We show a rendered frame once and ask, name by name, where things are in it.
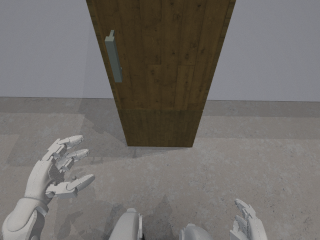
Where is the robot left thigh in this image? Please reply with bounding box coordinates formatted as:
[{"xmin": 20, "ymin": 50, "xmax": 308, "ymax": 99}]
[{"xmin": 108, "ymin": 212, "xmax": 143, "ymax": 240}]

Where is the robot left hand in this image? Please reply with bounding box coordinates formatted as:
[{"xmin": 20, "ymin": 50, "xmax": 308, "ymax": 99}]
[{"xmin": 24, "ymin": 135, "xmax": 96, "ymax": 205}]

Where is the robot right thigh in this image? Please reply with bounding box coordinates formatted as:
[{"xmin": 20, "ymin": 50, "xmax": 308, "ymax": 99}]
[{"xmin": 179, "ymin": 226, "xmax": 214, "ymax": 240}]

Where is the cupboard door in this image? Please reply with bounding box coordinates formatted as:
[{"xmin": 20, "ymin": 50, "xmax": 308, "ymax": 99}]
[{"xmin": 91, "ymin": 0, "xmax": 231, "ymax": 110}]

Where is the robot right hand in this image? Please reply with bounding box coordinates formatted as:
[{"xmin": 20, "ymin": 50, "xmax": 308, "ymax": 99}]
[{"xmin": 230, "ymin": 198, "xmax": 269, "ymax": 240}]

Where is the robot thigh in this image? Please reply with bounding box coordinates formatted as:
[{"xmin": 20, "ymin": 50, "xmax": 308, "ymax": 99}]
[
  {"xmin": 179, "ymin": 226, "xmax": 214, "ymax": 240},
  {"xmin": 108, "ymin": 212, "xmax": 143, "ymax": 240}
]

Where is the robot left forearm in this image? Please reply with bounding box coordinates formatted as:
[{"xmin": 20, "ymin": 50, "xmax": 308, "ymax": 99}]
[{"xmin": 2, "ymin": 197, "xmax": 49, "ymax": 240}]

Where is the handle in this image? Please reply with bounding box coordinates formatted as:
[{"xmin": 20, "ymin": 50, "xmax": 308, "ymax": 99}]
[{"xmin": 104, "ymin": 30, "xmax": 123, "ymax": 83}]

